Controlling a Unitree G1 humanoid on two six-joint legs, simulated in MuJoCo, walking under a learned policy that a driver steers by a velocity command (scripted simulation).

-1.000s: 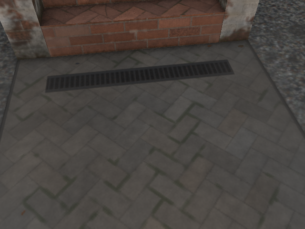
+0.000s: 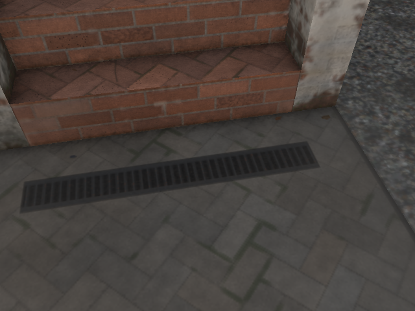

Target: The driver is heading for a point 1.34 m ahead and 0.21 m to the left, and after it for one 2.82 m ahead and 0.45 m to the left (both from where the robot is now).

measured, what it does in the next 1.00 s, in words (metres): walks ahead: right foot, then left foot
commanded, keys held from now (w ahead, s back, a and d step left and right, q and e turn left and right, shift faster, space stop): w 0.60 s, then w+q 0.40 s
